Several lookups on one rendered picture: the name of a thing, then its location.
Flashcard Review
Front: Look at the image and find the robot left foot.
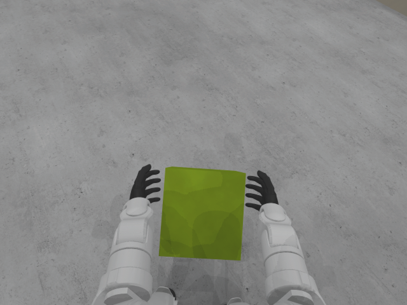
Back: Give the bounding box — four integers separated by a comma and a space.
169, 288, 176, 300

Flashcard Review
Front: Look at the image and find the robot right forearm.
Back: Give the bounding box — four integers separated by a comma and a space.
256, 203, 326, 305

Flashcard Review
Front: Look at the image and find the carton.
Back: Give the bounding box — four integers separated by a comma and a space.
159, 166, 246, 261

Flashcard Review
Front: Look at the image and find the right robot hand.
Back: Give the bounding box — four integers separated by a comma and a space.
245, 170, 279, 211

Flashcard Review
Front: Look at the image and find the robot left forearm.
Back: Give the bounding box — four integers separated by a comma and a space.
92, 197, 155, 305

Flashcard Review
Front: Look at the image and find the left robot hand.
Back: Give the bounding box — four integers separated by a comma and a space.
130, 164, 161, 203

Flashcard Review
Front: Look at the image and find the robot left thigh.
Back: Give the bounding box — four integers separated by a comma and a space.
147, 292, 177, 305

